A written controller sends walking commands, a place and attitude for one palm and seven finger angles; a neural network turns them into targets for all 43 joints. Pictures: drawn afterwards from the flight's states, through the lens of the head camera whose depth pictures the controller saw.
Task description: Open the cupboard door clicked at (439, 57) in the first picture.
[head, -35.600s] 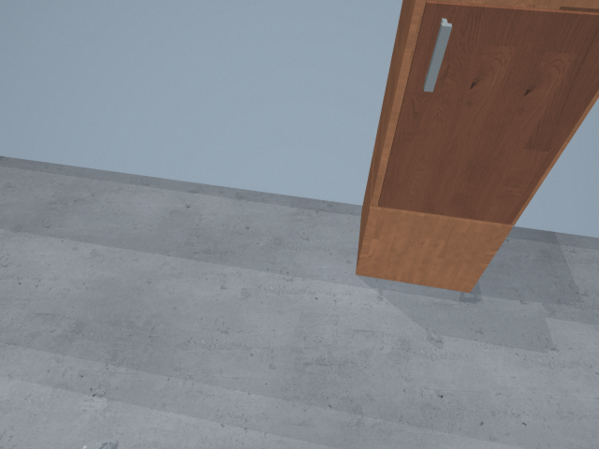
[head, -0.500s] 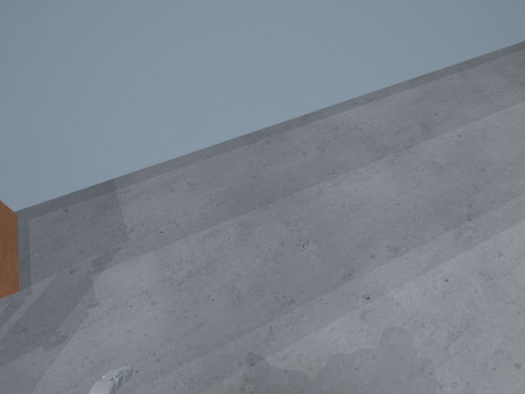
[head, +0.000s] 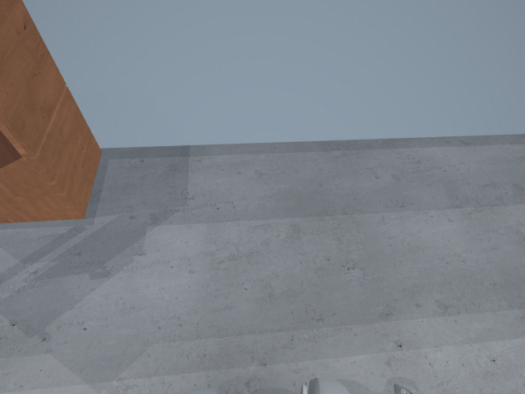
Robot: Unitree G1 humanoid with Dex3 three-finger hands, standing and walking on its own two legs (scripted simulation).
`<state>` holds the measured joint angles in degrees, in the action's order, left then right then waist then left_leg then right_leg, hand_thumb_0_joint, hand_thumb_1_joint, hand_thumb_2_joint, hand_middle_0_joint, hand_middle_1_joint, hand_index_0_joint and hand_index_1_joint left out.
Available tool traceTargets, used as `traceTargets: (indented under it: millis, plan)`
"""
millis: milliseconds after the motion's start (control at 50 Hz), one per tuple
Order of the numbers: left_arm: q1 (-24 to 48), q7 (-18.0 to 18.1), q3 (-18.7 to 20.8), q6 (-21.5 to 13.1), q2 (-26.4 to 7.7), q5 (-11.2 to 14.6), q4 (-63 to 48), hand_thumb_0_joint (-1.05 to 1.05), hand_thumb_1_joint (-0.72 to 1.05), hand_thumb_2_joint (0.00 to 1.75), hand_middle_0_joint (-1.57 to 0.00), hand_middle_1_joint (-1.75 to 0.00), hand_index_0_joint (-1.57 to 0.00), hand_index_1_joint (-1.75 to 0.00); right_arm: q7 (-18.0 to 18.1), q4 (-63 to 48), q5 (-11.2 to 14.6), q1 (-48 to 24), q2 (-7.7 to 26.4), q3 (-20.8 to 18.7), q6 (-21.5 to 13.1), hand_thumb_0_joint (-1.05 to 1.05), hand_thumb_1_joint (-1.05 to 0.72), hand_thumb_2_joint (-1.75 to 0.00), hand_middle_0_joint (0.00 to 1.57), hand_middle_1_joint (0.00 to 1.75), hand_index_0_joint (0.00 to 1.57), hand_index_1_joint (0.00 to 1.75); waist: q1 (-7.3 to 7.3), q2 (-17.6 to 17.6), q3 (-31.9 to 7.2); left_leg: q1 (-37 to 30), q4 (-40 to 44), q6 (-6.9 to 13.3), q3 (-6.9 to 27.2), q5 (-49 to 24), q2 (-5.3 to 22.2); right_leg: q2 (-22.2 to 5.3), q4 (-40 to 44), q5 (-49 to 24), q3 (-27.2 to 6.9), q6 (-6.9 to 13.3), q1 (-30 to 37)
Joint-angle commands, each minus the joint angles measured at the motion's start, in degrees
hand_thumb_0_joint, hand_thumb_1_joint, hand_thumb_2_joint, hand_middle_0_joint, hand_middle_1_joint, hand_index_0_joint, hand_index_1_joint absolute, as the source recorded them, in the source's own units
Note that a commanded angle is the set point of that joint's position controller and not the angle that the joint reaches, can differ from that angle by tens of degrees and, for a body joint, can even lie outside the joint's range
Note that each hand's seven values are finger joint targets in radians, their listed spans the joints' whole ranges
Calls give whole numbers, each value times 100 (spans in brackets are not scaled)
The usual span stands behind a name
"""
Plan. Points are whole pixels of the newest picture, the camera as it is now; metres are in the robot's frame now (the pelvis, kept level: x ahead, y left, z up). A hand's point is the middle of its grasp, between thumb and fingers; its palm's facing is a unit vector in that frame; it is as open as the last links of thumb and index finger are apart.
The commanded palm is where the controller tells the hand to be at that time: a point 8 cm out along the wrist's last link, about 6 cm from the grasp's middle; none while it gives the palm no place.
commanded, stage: turn to face it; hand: left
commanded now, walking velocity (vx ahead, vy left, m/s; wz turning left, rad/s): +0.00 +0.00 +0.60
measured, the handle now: out of the picture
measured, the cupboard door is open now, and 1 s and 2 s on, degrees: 40 40 40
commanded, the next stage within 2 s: take the last steps up to it in 1.24 s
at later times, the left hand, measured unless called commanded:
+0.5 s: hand out of the picture +0.01 +0.17 -0.16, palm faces +0.34 -0.91 -0.22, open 7.4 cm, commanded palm none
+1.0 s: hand out of the picture +0.00 +0.15 -0.14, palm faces +0.58 -0.76 -0.28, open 7.4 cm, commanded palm none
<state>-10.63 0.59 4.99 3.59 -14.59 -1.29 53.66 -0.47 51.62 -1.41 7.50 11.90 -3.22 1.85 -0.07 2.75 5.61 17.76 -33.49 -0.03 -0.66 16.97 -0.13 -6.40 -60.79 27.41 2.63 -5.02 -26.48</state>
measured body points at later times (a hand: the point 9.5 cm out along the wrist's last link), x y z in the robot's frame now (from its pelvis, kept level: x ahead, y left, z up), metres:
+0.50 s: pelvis +0.02 -0.03 +0.00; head +0.07 -0.01 +0.45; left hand -0.01 +0.22 -0.15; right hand +0.20 -0.24 -0.13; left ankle -0.02 +0.09 -0.72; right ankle +0.03 -0.15 -0.73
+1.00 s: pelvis +0.05 -0.06 +0.01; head +0.09 -0.06 +0.45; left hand -0.03 +0.19 -0.12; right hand +0.26 -0.23 -0.15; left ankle -0.06 +0.04 -0.64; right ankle +0.11 -0.15 -0.73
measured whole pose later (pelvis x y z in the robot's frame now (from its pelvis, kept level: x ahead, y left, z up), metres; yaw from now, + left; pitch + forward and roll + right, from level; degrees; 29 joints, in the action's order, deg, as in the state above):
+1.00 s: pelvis +0.05 -0.06 +0.01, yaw +37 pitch +0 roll +2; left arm -11.0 1.4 2.8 0.6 -10.3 -1.7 50.9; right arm -1.6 54.4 -0.9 9.0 14.3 -5.1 5.1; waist 1.5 -1.5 5.3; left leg 28.0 -65.1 -2.8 0.6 25.2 -0.6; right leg -5.6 -32.0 17.1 7.1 0.0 -14.5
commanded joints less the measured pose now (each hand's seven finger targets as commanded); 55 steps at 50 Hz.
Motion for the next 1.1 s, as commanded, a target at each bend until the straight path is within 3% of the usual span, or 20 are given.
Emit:
traceTargets:
  millis: [0,100,120,140,160,200,260,380,440,460,500,520,540,600,780,800,820,840,920,1080]
  plan:
    - [159,-20,28,-206,-309,46,-634,0,90,90,-20,-30,-20,-30,125,-274,-32,261,1265,-331,-97,0,-90,-90,20,30,20,30,155,-1189,-834,-758,1176,895,1416,-2367,1275,210,697,-112,-101,8,3]
    - [-415,13,45,-306,-350,71,-559,0,90,90,-20,-30,-20,-30,96,-374,4,-103,1233,-373,-6,0,-90,-90,20,30,20,30,-130,-1265,-878,8,688,652,1614,-1935,972,563,2806,-972,138,80,1513]
    - [-649,47,96,-362,-547,49,-522,0,90,90,-20,-30,-20,-30,80,-428,50,-182,1079,-350,1,0,-90,-90,20,30,20,30,-273,-750,-853,535,252,385,1440,-1237,647,284,3698,-1387,-105,157,2175]
    - [-836,111,213,-426,-1084,-51,-500,0,90,90,-20,-30,-20,-30,38,-539,105,-85,683,-306,3,0,-90,-90,20,30,20,30,-339,943,-842,1664,-1043,-64,631,483,-167,-1200,4458,-1532,-1749,626,2827]
    - [-726,117,193,-412,-1331,-51,-560,0,90,90,-20,-30,-20,-30,2,-614,74,-169,689,-302,2,0,-90,-90,20,30,20,30,-358,1522,-715,1735,-2585,-192,307,1963,-340,-2287,4659,-1927,-2407,1290,2230]
    - [-251,176,117,-424,-856,-16,-655,0,90,90,-20,-30,-20,-30,-19,-442,46,-224,750,-335,86,0,-90,-90,20,30,20,30,-113,1246,-449,1703,-3871,-201,507,1447,90,-1832,4414,-2263,-1835,1410,1671]
    - [52,148,16,-447,-638,-25,-724,0,90,90,-20,-30,-20,-30,-125,-291,55,-133,492,-229,158,0,-90,-90,20,30,20,30,94,964,-438,1339,-3317,-351,104,915,155,-1246,4151,-3173,-345,1054,1604]
    - [-551,124,140,-461,-924,-57,-423,0,90,90,-20,-30,-20,-30,-160,-362,108,-462,305,-123,62,0,-90,-90,20,30,20,30,-246,951,-768,765,-1067,-322,-494,1050,32,-1441,3595,-4541,108,1042,2566]
    - [-515,87,197,-442,-991,-1,-388,0,90,90,-20,-30,-20,-30,-126,-299,87,-103,452,-140,-11,0,-90,-90,20,30,20,30,-31,771,-937,-134,299,-219,-683,126,-83,-1382,2909,-4619,461,748,2329]
    - [-404,65,195,-419,-948,51,-432,0,90,90,-20,-30,-20,-30,-116,-216,63,232,666,-201,-42,0,-90,-90,20,30,20,30,206,392,-1072,-969,934,-101,-542,-666,63,-1317,2316,-4138,677,515,1731]
    - [-26,20,7,-342,-301,89,-873,0,90,90,-20,-30,-20,-30,-28,-139,3,973,1737,-472,-43,0,-90,-90,20,30,20,30,634,-2210,-1324,-2225,1171,1326,2451,-4331,2466,-135,46,1243,651,-84,-701]
    - [300,55,15,-273,-408,40,-1031,0,90,90,-20,-30,-20,-30,34,-57,-8,1185,1759,-473,-19,0,-90,-90,20,30,20,30,665,-1237,-1201,-1872,1031,1537,2271,-3858,2565,-132,-485,1077,90,4,-805]
    - [400,73,38,-253,-234,29,-886,0,90,90,-20,-30,-20,-30,105,-65,-25,1029,1596,-446,-76,0,-90,-90,20,30,20,30,550,-1795,-1270,-1744,1049,1339,2141,-3620,2080,-117,-642,720,-101,2,-931]
    - [174,2,56,-208,-344,36,-611,0,90,90,-20,-30,-20,-30,152,-242,-19,325,1199,-301,-118,0,-90,-90,20,30,20,30,173,-1301,-869,-1030,1183,929,1386,-2986,1461,-38,-465,-158,-245,-22,-552]
    - [-413,15,45,-294,-394,70,-537,0,90,90,-20,-30,-20,-30,84,-339,8,-101,1226,-347,0,0,-90,-90,20,30,20,30,-147,-1111,-672,301,808,637,1625,-1564,976,545,2767,-997,116,85,1632]
    - [-683,46,102,-352,-552,47,-493,0,90,90,-20,-30,-20,-30,64,-392,39,-191,1075,-334,2,0,-90,-90,20,30,20,30,-315,-706,-740,735,323,374,1422,-934,632,232,3680,-1302,-147,153,2248]
    - [-831,109,207,-412,-1090,-47,-486,0,90,90,-20,-30,-20,-30,26,-499,95,-88,668,-285,8,0,-90,-90,20,30,20,30,-357,936,-744,1745,-987,-65,607,644,-187,-1217,4463,-1166,-1774,642,2771]
    - [-747,115,191,-390,-1336,-47,-563,0,90,90,-20,-30,-20,-30,-5,-587,71,-176,672,-284,15,0,-90,-90,20,30,20,30,-380,1451,-671,1694,-2573,-173,319,1931,-363,-2280,4767,-1372,-2494,1290,2095]
    - [169,147,13,-420,-588,-16,-754,0,90,90,-20,-30,-20,-30,-109,-221,32,34,568,-272,164,0,-90,-90,20,30,20,30,150,952,-356,1309,-3783,-268,296,780,161,-1265,4410,-2019,-684,1055,1169]
    - [-624,109,139,-471,-899,-61,-242,0,90,90,-20,-30,-20,-30,-85,-161,111,-160,248,-83,3,0,-90,-90,20,30,20,30,-191,870,-789,344,-427,-280,-488,899,-69,-1384,3546,-4242,-105,1054,2366]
